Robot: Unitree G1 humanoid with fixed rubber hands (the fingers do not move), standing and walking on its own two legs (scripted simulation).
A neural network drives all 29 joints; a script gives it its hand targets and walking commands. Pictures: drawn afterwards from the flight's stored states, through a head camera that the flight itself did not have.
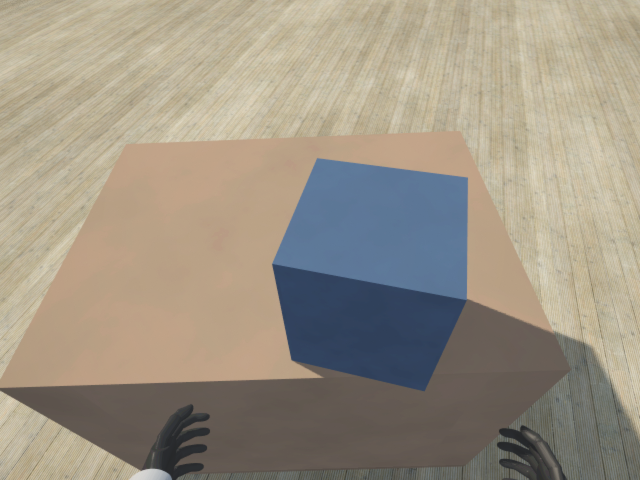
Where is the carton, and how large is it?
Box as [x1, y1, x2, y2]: [272, 158, 467, 390]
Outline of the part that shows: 317,158 272,263 291,359 424,390 466,300 467,177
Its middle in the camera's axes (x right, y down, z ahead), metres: +0.08 +0.05 +0.57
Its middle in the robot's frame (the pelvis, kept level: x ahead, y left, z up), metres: +0.40 -0.05 +0.01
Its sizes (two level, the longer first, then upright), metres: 0.210 0.200 0.250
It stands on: a pedestal, 0.66 m high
